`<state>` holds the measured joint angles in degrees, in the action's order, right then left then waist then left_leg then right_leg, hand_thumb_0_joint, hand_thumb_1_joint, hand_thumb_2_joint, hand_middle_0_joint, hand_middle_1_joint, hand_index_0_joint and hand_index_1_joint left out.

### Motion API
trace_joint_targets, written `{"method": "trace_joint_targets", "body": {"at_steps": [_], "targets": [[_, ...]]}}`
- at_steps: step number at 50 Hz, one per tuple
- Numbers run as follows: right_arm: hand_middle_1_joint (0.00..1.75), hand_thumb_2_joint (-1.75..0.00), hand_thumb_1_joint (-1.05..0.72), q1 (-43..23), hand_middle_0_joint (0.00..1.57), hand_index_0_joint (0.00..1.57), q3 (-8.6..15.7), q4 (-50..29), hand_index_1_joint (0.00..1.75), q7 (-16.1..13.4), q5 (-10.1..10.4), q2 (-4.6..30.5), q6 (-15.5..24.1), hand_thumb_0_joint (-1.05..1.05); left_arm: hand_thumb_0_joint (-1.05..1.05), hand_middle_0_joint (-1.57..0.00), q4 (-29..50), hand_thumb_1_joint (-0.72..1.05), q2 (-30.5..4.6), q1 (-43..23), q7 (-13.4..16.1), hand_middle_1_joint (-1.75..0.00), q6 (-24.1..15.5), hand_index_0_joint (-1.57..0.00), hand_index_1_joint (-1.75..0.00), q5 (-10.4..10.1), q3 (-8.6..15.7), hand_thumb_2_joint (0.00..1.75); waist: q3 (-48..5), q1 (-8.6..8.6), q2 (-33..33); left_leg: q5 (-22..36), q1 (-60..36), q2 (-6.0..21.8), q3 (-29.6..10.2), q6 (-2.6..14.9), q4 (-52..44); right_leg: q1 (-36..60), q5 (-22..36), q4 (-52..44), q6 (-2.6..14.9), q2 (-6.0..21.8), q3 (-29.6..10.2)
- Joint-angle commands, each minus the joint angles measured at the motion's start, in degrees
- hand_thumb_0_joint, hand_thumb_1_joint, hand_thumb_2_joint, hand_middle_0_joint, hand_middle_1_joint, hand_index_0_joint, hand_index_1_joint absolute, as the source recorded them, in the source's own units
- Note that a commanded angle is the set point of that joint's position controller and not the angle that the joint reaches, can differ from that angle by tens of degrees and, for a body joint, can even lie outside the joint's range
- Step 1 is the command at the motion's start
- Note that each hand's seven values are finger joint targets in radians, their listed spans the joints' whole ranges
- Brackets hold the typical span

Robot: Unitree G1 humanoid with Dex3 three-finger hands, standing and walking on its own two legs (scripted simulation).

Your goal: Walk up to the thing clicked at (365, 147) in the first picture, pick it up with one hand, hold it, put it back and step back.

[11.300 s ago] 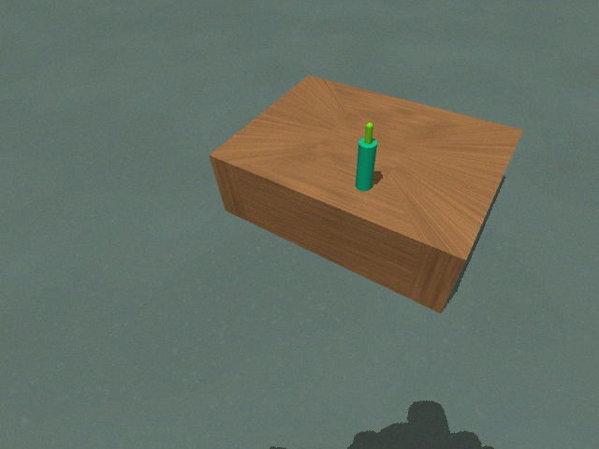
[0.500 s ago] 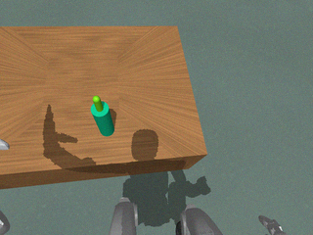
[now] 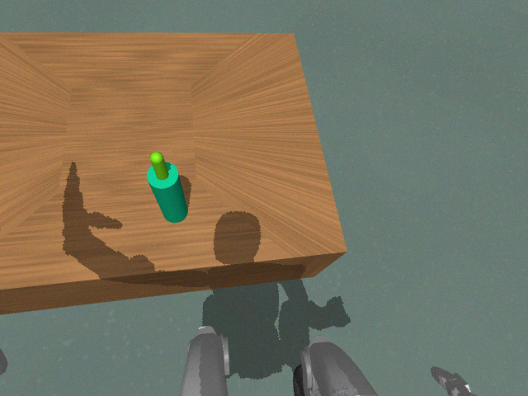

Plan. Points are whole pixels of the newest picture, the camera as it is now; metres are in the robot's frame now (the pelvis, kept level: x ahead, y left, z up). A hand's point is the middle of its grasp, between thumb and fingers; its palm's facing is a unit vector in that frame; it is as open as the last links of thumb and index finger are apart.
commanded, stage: go down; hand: left
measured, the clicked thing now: (167, 188) +0.51 +0.19 -0.21
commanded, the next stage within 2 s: none
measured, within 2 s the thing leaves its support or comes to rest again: neither
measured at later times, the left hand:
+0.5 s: hand out of the picture +0.43 +0.40 +0.04, palm faces +0.20 -0.98 -0.02, open 17.3 cm
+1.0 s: hand out of the picture +0.44 +0.40 +0.06, palm faces +0.19 -0.98 +0.00, open 17.3 cm
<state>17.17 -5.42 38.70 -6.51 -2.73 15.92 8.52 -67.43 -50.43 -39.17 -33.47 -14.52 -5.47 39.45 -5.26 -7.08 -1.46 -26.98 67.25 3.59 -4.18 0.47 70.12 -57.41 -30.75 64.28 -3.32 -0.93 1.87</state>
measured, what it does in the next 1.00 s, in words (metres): stands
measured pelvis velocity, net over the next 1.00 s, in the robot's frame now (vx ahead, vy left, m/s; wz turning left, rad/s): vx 0.00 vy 0.00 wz -0.01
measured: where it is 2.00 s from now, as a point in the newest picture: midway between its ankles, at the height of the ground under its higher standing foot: outside the picture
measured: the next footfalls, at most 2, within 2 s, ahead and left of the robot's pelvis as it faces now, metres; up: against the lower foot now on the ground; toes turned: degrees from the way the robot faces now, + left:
none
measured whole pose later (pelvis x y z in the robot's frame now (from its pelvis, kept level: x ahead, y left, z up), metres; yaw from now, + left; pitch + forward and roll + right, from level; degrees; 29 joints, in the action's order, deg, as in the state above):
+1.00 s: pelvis +0.00 +0.00 -0.01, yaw +0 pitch +26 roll -7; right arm 17.6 -6.9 37.8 -6.3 -2.7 16.3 7.8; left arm -68.6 -54.9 -45.4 -35.6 -14.5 -6.3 41.0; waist -5.5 -8.6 -1.2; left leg -27.6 70.6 3.8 -5.2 0.1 72.3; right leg -60.4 -31.4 66.2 -3.0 -1.4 2.6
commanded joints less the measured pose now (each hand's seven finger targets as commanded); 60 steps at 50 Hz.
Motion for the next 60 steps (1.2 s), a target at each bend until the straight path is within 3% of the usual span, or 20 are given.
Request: {"method": "trace_joint_targets", "body": {"at_steps": [1,6,12,21,22,25,27,30,33,41,42,48,50,51,56,60], "targets": [[0.30,-0.90,-0.90,8.1,0.20,0.20,4.7,-3.2,0.30,-1.5,0.1,13.2,1.2,0.00,0.00,-0.06,12.4,-0.50,-23.6,-17.1,0.3,-0.01,-4.0,-0.04,-0.03,-1.9,2.4,0.05,-26.1,2.08,17.5,13.6,-32.6,0.2,-2.1,-0.55,-10.6,-1.8,10.0,-6.1,4.63,-1.1,1.8],[0.30,-0.90,-0.91,9.1,0.20,0.20,4.2,-2.7,0.30,-1.5,0.0,13.3,1.0,0.00,0.00,-0.06,10.7,-0.54,-24.3,-17.0,-0.2,-0.01,-3.6,-0.04,-0.03,-2.0,3.0,0.05,-27.6,1.42,17.2,21.0,-34.2,0.3,-2.5,-0.67,-8.7,-2.4,13.2,-5.5,4.58,-1.3,2.3],[0.30,-0.90,-0.90,9.1,0.20,0.20,3.8,-3.1,0.30,-1.4,-0.1,13.0,0.8,0.00,0.00,-0.06,9.8,-0.52,-25.2,-17.9,-0.5,-0.01,-3.7,-0.04,-0.03,-1.8,2.9,0.05,-26.4,1.26,16.1,17.5,-31.1,-0.2,-1.4,-0.14,-7.9,-1.7,12.5,-6.0,4.55,-1.3,1.8],[0.30,-0.90,-0.90,9.4,0.20,0.20,3.7,-3.0,0.30,-1.2,0.0,13.6,0.8,0.00,0.00,-0.05,11.1,-0.48,-27.1,-20.6,-1.2,-0.01,-4.1,-0.03,-0.03,-2.2,3.7,0.06,-28.4,1.44,19.2,19.2,-34.1,0.4,-3.0,-0.90,-8.1,-4.6,11.5,-4.3,4.75,-1.4,2.4],[0.30,-0.90,-0.90,9.3,0.20,0.20,3.8,-3.3,0.30,-1.2,0.0,13.7,0.7,0.00,0.00,-0.06,10.9,-0.48,-26.4,-20.6,-1.3,-0.01,-4.0,-0.04,-0.03,-2.1,2.8,0.05,-27.8,1.39,19.2,18.2,-33.9,0.3,-2.8,-0.89,-8.4,-4.7,10.9,-4.7,4.79,-1.4,2.3],[0.30,-0.90,-0.89,9.5,0.20,0.20,3.6,-3.2,0.30,-1.6,0.1,13.4,0.7,0.00,0.00,-0.05,9.7,-0.46,-26.2,-20.3,-1.5,-0.02,-3.5,-0.03,-0.03,-2.3,2.9,0.06,-27.6,0.62,17.6,18.0,-32.6,0.0,-2.0,-0.49,-7.4,-3.3,12.2,-5.4,4.60,-1.5,2.0],[0.30,-0.90,-0.90,9.6,0.20,0.20,3.4,-3.0,0.30,-1.4,0.1,13.5,0.8,0.00,0.00,-0.05,10.6,-0.47,-27.7,-20.5,-1.5,-0.01,-3.6,-0.03,-0.03,-2.5,4.0,0.06,-28.0,1.11,17.6,18.9,-32.0,0.0,-2.3,-0.49,-7.3,-3.0,12.7,-4.9,4.60,-1.4,2.2],[0.30,-0.90,-0.90,9.9,0.20,0.20,3.5,-3.1,0.30,-1.6,0.1,13.6,0.6,0.00,0.00,-0.05,10.5,-0.48,-26.6,-20.9,-1.7,-0.02,-3.4,-0.04,-0.03,-2.6,3.4,0.06,-28.5,0.66,17.5,20.7,-33.3,0.0,-2.3,-0.51,-7.0,-3.7,13.4,-4.8,4.58,-1.5,2.2],[0.30,-0.90,-0.90,9.8,0.20,0.20,3.2,-3.2,0.30,-1.4,0.0,13.4,0.6,0.00,0.00,-0.05,10.4,-0.48,-27.0,-20.7,-1.7,-0.02,-3.4,-0.03,-0.03,-2.5,3.1,0.06,-28.3,1.29,18.4,21.9,-33.5,0.0,-2.2,-0.55,-6.9,-4.0,13.6,-4.8,4.67,-1.4,2.2],[0.30,-0.90,-0.90,10.6,0.20,0.20,3.2,-2.6,0.30,-1.2,-0.1,13.5,0.4,0.00,0.00,-0.05,9.6,-0.48,-26.6,-22.0,-2.2,-0.02,-3.6,-0.03,-0.03,-2.9,3.4,0.06,-29.3,0.11,17.0,24.8,-33.8,0.1,-2.4,-0.29,-5.7,-3.5,16.2,-4.7,4.40,-1.5,2.4],[0.30,-0.90,-0.90,10.1,0.20,0.20,3.0,-2.9,0.30,-1.2,-0.1,13.3,0.5,0.00,0.00,-0.05,10.3,-0.47,-27.3,-21.9,-2.0,-0.02,-3.6,-0.03,-0.03,-3.0,3.6,0.06,-28.7,0.81,16.8,23.4,-32.7,-0.3,-1.8,0.03,-5.7,-2.6,16.1,-5.1,4.33,-1.4,1.9],[0.30,-0.90,-0.90,9.3,0.20,0.20,3.2,-3.3,0.30,-1.3,0.1,13.4,0.4,0.00,0.00,-0.05,12.1,-0.44,-28.3,-23.0,-2.0,-0.02,-3.9,-0.03,-0.03,-2.8,3.9,0.05,-28.3,1.23,19.9,18.4,-33.5,0.1,-2.4,-0.70,-7.6,-4.6,11.6,-4.8,4.72,-1.6,2.2],[0.30,-0.90,-0.90,9.9,0.20,0.20,3.2,-3.0,0.30,-1.4,0.2,13.5,0.2,0.00,0.00,-0.05,11.6,-0.46,-28.4,-22.9,-1.9,-0.02,-3.8,-0.03,-0.03,-3.1,4.5,0.05,-28.5,0.92,18.9,19.4,-33.2,0.1,-2.6,-0.62,-7.6,-3.9,12.5,-4.8,4.70,-1.6,2.5],[0.30,-0.90,-0.90,9.2,0.20,0.20,3.1,-3.6,0.30,-1.3,0.3,13.4,0.3,0.00,0.00,-0.05,11.6,-0.45,-27.5,-22.7,-2.0,-0.02,-3.8,-0.03,-0.03,-3.2,3.5,0.05,-27.5,1.03,19.1,17.4,-33.0,0.1,-2.4,-0.64,-8.3,-3.9,11.3,-4.9,4.81,-1.6,2.3],[0.30,-0.90,-0.90,9.2,0.20,0.20,3.1,-3.8,0.30,-1.6,0.6,13.3,0.4,0.00,0.00,-0.05,9.4,-0.45,-25.7,-21.0,-2.4,-0.02,-3.6,-0.04,-0.03,-4.1,3.2,0.04,-25.8,0.44,16.0,16.1,-30.5,-0.2,-1.9,-0.13,-7.6,-3.2,11.6,-5.7,4.62,-1.7,2.0],[0.30,-0.90,-0.90,9.8,0.20,0.20,2.9,-3.1,0.30,-1.6,0.3,13.6,0.4,0.00,0.00,-0.05,10.2,-0.45,-26.4,-22.0,-3.0,-0.02,-4.5,-0.03,-0.03,-4.4,3.8,0.05,-28.2,0.19,16.9,22.6,-32.5,0.1,-2.6,-0.30,-5.9,-4.8,14.5,-4.4,4.58,-1.6,2.4]]}}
